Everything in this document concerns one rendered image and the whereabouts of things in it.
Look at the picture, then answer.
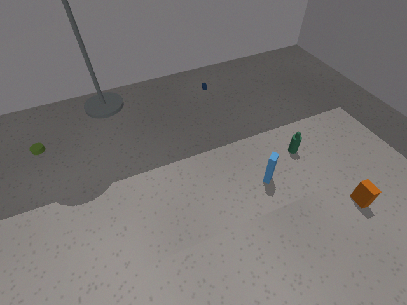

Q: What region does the floor lamp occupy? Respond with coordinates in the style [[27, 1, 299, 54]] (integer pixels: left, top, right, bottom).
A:
[[62, 0, 124, 119]]

